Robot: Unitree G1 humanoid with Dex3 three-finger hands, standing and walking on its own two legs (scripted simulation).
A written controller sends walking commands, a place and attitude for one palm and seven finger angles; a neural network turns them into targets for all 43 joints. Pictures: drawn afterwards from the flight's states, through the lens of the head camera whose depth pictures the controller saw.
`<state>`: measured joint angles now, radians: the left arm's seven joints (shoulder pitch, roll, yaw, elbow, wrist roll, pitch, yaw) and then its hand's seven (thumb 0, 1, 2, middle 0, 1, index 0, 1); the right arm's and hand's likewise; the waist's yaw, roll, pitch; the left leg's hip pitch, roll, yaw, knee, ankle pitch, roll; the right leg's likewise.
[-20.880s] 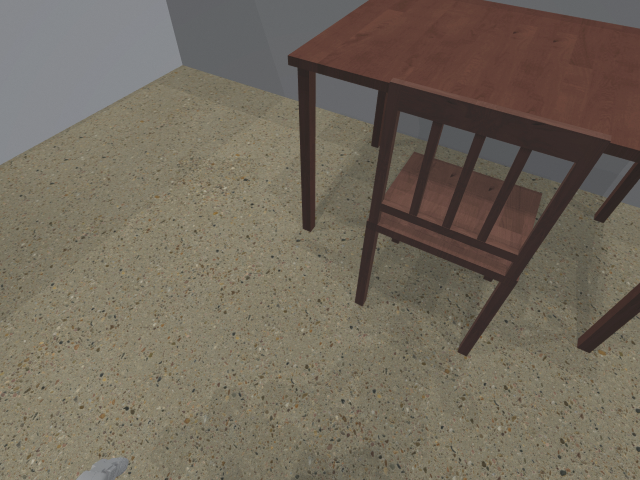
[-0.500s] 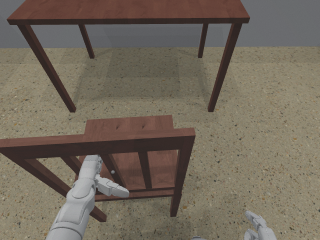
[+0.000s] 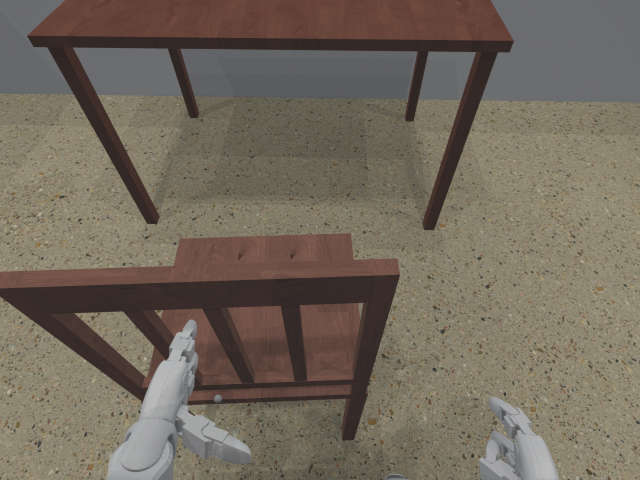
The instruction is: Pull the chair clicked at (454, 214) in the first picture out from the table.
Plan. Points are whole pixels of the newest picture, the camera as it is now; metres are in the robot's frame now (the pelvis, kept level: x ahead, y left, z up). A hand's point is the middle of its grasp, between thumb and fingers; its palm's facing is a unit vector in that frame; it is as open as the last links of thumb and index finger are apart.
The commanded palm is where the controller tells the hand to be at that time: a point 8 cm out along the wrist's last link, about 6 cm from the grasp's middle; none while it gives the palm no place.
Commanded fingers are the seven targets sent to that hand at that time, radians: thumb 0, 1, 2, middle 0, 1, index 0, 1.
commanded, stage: draw the fingers out of the gap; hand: left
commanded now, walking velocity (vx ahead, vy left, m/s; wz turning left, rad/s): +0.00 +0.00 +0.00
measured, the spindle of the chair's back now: (233, 346) +0.31 +0.13 -0.06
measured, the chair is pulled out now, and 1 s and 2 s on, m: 0.56 0.56 0.56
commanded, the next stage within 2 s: draw the hand back to the body in 0.30 s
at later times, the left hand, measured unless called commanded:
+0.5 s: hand (203, 461) +0.16 +0.14 -0.01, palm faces +0.03 -1.00 -0.06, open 17.5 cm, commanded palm +0.14 +0.20 +0.01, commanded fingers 0.00 -0.55 0.20 0.00 0.00 0.00 0.00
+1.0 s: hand (123, 421) +0.18 +0.19 +0.08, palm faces +0.11 -0.97 -0.23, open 17.1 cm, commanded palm +0.14 +0.25 +0.11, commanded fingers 0.00 -0.19 0.38 -0.05 -0.08 -0.05 -0.08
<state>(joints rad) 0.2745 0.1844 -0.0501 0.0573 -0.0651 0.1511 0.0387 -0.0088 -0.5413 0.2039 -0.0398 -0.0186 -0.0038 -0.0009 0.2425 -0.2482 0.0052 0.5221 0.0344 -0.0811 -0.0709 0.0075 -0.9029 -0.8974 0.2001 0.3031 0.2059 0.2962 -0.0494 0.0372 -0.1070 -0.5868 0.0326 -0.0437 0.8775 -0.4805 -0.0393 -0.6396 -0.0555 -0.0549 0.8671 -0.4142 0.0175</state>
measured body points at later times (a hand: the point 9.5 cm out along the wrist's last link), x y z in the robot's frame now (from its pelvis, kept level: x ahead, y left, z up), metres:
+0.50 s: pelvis +0.00 +0.01 -0.02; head +0.04 +0.01 +0.43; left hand +0.16 +0.19 +0.00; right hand +0.18 -0.23 -0.08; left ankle -0.03 +0.14 -0.70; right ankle +0.01 -0.13 -0.70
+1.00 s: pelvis +0.00 +0.01 -0.01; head +0.02 +0.00 +0.44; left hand +0.17 +0.24 +0.10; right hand +0.17 -0.23 -0.09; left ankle -0.03 +0.14 -0.69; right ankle +0.01 -0.13 -0.69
